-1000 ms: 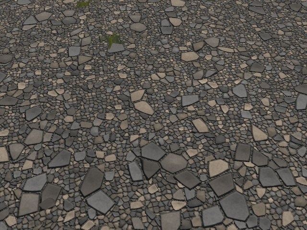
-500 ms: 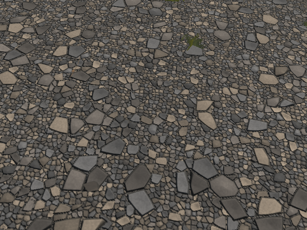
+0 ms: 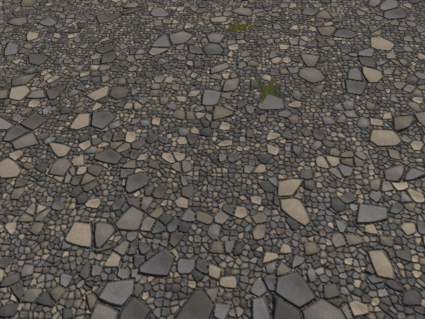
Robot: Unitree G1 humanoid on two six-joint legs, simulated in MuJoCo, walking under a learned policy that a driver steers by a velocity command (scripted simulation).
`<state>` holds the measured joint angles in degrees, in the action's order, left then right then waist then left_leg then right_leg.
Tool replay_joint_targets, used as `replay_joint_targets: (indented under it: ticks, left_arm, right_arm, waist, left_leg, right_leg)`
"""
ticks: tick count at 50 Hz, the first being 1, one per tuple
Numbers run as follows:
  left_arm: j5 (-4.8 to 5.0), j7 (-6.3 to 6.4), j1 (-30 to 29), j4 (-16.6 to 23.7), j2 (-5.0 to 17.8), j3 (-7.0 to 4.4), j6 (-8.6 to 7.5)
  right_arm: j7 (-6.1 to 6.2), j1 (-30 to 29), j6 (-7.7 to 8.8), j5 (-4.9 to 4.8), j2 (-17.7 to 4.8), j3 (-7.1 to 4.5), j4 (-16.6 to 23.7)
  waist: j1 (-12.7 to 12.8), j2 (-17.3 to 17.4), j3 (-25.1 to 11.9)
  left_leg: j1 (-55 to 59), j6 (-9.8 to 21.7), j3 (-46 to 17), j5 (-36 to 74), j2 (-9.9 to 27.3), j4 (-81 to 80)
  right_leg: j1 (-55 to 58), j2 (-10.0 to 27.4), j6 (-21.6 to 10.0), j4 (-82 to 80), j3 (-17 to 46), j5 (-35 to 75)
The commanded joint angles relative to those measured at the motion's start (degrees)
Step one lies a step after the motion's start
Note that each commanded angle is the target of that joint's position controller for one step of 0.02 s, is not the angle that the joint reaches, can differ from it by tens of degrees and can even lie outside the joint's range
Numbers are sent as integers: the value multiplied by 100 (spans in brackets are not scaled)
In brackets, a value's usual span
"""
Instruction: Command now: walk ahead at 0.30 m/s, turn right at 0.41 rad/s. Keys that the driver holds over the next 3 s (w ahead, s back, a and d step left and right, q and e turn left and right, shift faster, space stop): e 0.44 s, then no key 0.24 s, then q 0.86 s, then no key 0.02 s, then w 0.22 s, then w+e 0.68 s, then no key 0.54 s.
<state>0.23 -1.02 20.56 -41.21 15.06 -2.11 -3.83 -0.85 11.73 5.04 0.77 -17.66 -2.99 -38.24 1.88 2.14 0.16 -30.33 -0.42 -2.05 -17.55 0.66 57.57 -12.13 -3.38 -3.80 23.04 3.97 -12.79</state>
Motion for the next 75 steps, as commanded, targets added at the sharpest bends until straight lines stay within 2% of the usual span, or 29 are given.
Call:
replay_joint_targets:
  ticks: [1, 8, 12, 13, 14, 15, 17, 20, 27, 32, 33, 34, 35, 36, 37, 40, 48, 50, 51, 52, 53, 56, 61, 67, 68, 69, 70, 72, 75]
  left_arm:
    - [20, 171, -266, 400, 1096, -303, 38]
    - [143, 394, 56, 238, 1193, -426, 374]
    - [122, 399, -469, 494, 1015, -405, 391]
    - [19, 371, -452, 657, 703, -302, 369]
    - [-5, 345, 722, 575, 277, -184, 360]
    - [41, 317, 1113, 405, 968, -288, 403]
    - [120, 376, 190, 432, 1360, -456, 581]
    - [94, 379, -43, 592, 989, -398, 747]
    - [-14, 269, -586, 865, 674, -203, 660]
    - [-40, 157, -411, 732, 713, -205, 631]
    - [-80, 164, -433, 763, 822, -223, 630]
    - [-138, 220, -441, 873, 1215, -273, 640]
    - [-252, 212, -919, 957, 1207, -213, 621]
    - [-309, 183, -1170, 1013, 785, -107, 523]
    - [-327, 162, -1345, 918, 616, -50, 431]
    - [-230, 178, -1438, 785, 750, -91, 305]
    - [-3, 379, -1392, 684, 1024, -345, 560]
    - [-19, 402, -1285, 651, 906, -374, 536]
    - [-134, 407, -1424, 842, 683, -329, 502]
    - [-160, 434, -1915, 922, 566, -284, 483]
    - [-98, 421, -2146, 1000, 536, -288, 472]
    - [-40, 404, -1744, 798, 700, -379, 482]
    - [17, 314, -1637, 728, 455, -300, 364]
    - [36, 180, -982, 540, 661, -413, 268]
    - [-6, 204, -826, 503, 849, -479, 259]
    - [-111, 261, -728, 578, 1263, -556, 286]
    - [-336, 205, -936, 638, 1506, -591, 282]
    - [-269, 217, -1488, 805, 892, -408, 192]
    - [-103, 323, -1602, 811, 737, -334, 208]
  right_arm:
    - [31, -446, 47, 47, -288, -92, 457]
    - [-28, -1300, -57, -74, -292, -92, 514]
    - [26, -623, 66, 13, -629, -254, 338]
    - [92, -105, 72, 124, -950, -314, 324]
    - [126, -90, -33, 208, -1057, -292, 327]
    - [109, -94, -153, 17, -822, -289, 296]
    - [147, -612, -282, -23, -310, -129, 413]
    - [186, -945, -378, 71, -437, -145, 314]
    - [178, -897, -440, -19, -737, -240, 35]
    - [98, -808, -512, -189, -741, -173, -213]
    - [78, -531, -496, -201, -550, -102, -358]
    - [27, -331, -457, -27, -187, 26, -335]
    - [48, -356, -439, 26, -42, 65, -264]
    - [71, -549, -470, 15, -397, 4, -321]
    - [53, -457, -488, -42, -385, -16, -385]
    - [70, -311, -551, -44, -515, -67, -573]
    - [0, -96, -658, -198, -458, -124, -435]
    - [28, -50, -665, -138, -789, -218, -366]
    - [85, 27, -660, -145, -1228, -350, -394]
    - [101, 273, -635, -59, -1247, -360, -341]
    - [120, 517, -542, 57, -1155, -317, -376]
    - [194, -196, -424, -170, -1050, -305, -186]
    - [305, -258, -690, -185, -1051, -357, -82]
    - [257, -667, -797, -294, -1000, -359, 112]
    - [274, -559, -790, -274, -832, -314, 125]
    - [256, -283, -776, -151, -456, -220, 123]
    - [268, -293, -709, -174, -696, -321, 279]
    - [272, -101, -728, -212, -1199, -529, 25]
    - [265, -74, -853, -204, -831, -474, -50]
  waist:
    - [-154, -740, -136]
    - [48, -895, -287]
    - [-414, -878, -596]
    - [-548, -209, -1352]
    - [14, 1230, -1987]
    - [27, 1116, -2116]
    - [-126, 284, -967]
    - [-5, 549, -324]
    - [-192, 518, -627]
    - [-2, 451, -540]
    - [-3, 280, -499]
    - [-219, -824, -669]
    - [-364, -1695, -434]
    - [-178, -1324, -274]
    - [-308, -1348, -202]
    - [-296, -1236, -117]
    - [-228, -905, -281]
    - [-187, -239, -288]
    - [-80, 862, -309]
    - [-518, 1200, -246]
    - [-702, 1072, -382]
    - [-288, 198, -336]
    - [-348, 533, -517]
    - [-84, 788, -430]
    - [-98, 520, -483]
    - [-267, -807, -606]
    - [-348, -1831, -303]
    - [-477, -1005, -59]
    - [-380, -925, 92]
  left_leg:
    - [-719, -291, 58, 404, -57, -719]
    - [376, -287, -170, 1690, -505, -2627]
    - [1658, 145, -275, 2382, -218, -3659]
    - [3142, 566, -1091, 3847, 825, -3373]
    - [4659, 1654, -2885, 5680, 2369, -3076]
    - [4276, 1896, -3468, 4237, 2646, -3323]
    - [3111, 1414, -2025, 2765, 1789, -3607]
    - [1717, 1314, -942, 2115, 1217, -4100]
    - [1802, 1579, -438, 2242, 1445, -4207]
    - [1575, 1185, -304, 1418, 1296, -3704]
    - [1268, 787, -169, 992, 1103, -3467]
    - [773, 213, 380, 24, 581, -2413]
    - [646, -118, 521, -1092, 125, -2293]
    - [1048, -225, 195, -1039, 301, -1884]
    - [1093, -224, 184, -700, 273, -1961]
    - [1157, -323, 187, -254, 238, -1954]
    - [978, -25, 496, -97, 100, -2195]
    - [1497, 342, -94, 2084, 350, -2898]
    - [1833, 941, -1285, 2897, 990, -3202]
    - [2338, 1680, -2310, 3396, 1572, -3680]
    - [2730, 2048, -2651, 3521, 1941, -3891]
    - [2785, 1498, -1830, 3214, 1442, -3660]
    - [2457, 1273, -1594, 2712, 973, -3571]
    - [1714, 933, -2186, 1575, 688, -3333]
    - [1300, 655, -2061, 826, 443, -3014]
    - [568, 267, -1276, -784, -211, -1624]
    - [-279, -4, -635, -2014, -633, -431]
    - [-276, -199, -761, -1358, -236, 919]
    - [-444, -490, -462, -551, -116, 1235]
  right_leg:
    - [717, 1169, -911, -652, 1195, 3601]
    - [378, 968, -457, -90, 1476, 2925]
    - [444, 641, -115, 1014, 1789, 2689]
    - [-231, 263, 124, 2306, 1462, 1332]
    - [-1720, -602, 447, 3821, 961, -3018]
    - [-1988, -93, 622, 4652, 783, -2889]
    - [-2266, 250, 894, 4959, 415, -1991]
    - [-1742, 436, 979, 4556, 37, -1399]
    - [-951, 622, 774, 2680, -211, -927]
    - [215, 339, 397, 563, -525, 12]
    - [677, 452, 222, 18, -275, 428]
    - [1162, 1543, -121, -370, 1083, 1415]
    - [190, 2287, -882, -609, 1726, 923]
    - [-231, 2031, -954, -747, 1452, 280]
    - [-236, 1756, -723, -684, 1081, 55]
    - [-13, 1546, -483, -318, 576, 1255]
    - [601, 2022, -731, 357, 453, 2567]
    - [169, 1468, -162, 1016, -169, 1345]
    - [-549, 657, 349, 1870, -951, 501]
    - [-1475, 66, 621, 2740, -828, -1338]
    - [-2084, 59, 633, 3870, -238, -2675]
    - [-2346, 391, 684, 3980, 138, -1805]
    - [-1394, 175, 869, 2369, -99, -1079]
    - [3, 3, 654, 22, -249, 127]
    - [537, 427, 482, -260, 37, 438]
    - [1044, 1758, -7, -513, 1315, 1067]
    - [441, 2656, -939, -788, 2598, 1329]
    - [65, 2268, -959, -807, 1760, 769]
    - [160, 1703, -719, -733, 673, 862]
